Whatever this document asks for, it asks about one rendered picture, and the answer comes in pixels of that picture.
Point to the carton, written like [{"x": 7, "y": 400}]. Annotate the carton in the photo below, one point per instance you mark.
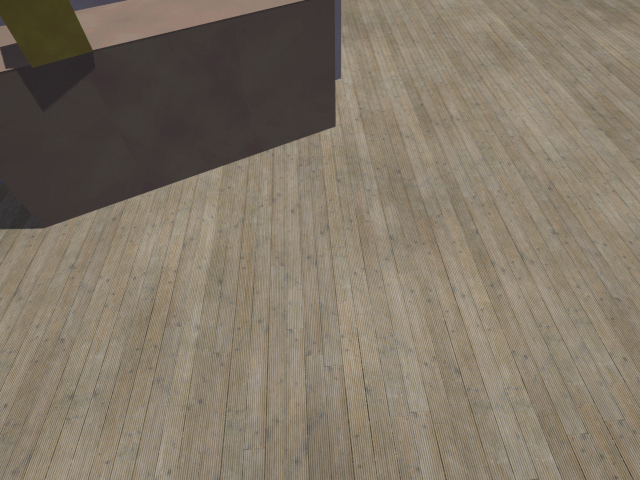
[{"x": 45, "y": 30}]

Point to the pedestal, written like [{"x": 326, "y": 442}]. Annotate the pedestal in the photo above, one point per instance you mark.
[{"x": 172, "y": 89}]

